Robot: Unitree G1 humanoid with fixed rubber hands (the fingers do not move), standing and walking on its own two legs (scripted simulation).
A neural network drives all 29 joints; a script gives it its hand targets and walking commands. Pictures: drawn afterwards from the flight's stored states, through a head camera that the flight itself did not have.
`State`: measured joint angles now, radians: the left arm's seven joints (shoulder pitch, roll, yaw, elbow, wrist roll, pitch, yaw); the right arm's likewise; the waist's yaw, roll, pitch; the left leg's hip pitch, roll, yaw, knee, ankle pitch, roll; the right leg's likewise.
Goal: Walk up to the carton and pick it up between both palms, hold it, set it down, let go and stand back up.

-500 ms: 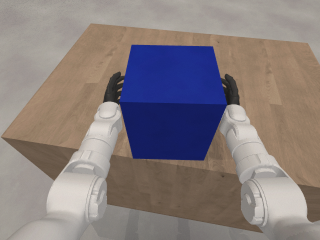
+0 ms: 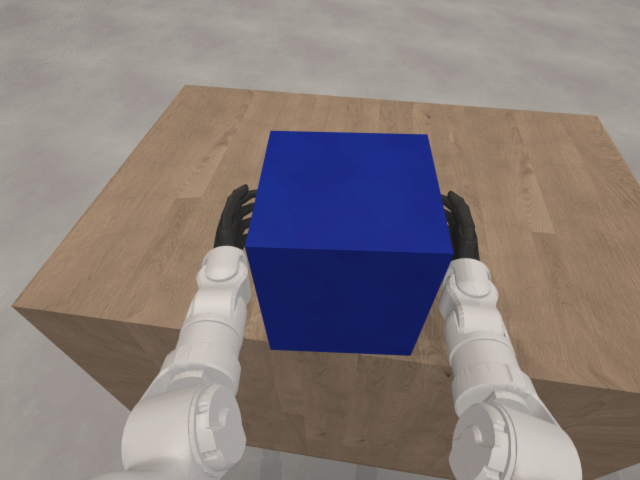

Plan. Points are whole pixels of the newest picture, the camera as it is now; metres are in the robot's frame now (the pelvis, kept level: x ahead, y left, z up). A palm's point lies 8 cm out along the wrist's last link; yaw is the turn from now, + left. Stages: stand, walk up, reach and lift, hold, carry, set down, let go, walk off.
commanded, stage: reach and lift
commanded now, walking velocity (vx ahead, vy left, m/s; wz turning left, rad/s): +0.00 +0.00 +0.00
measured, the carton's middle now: (344, 248) +0.42 -0.04 +0.05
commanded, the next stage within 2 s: none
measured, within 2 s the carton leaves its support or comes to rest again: leaves its support in 0.86 s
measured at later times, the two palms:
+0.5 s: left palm (232, 244) +0.41 +0.11 +0.08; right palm (458, 255) +0.38 -0.19 +0.07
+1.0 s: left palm (229, 233) +0.40 +0.11 +0.12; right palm (470, 243) +0.37 -0.19 +0.11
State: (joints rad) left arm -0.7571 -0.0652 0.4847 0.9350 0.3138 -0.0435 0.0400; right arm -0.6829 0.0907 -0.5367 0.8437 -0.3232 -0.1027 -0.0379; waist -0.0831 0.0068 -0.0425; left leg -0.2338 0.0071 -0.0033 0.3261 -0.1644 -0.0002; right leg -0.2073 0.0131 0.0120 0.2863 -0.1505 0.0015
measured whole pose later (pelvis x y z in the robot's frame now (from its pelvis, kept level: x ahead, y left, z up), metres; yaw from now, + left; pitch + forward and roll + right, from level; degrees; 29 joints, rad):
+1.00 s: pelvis +0.00 +0.00 +0.00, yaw +0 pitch +3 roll -1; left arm -0.65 -0.11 0.34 0.67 0.29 0.05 0.08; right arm -0.63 0.01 -0.37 0.88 -0.21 -0.26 -0.07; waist -0.08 -0.01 -0.07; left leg -0.21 0.02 0.00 0.32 -0.17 0.00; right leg -0.16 0.01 -0.06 0.24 -0.13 -0.01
